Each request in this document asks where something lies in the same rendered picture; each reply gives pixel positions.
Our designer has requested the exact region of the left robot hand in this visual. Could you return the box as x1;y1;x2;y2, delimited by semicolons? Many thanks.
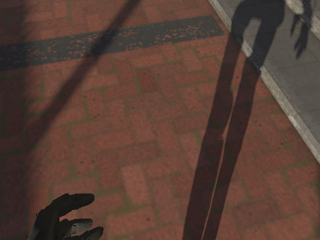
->
25;193;104;240

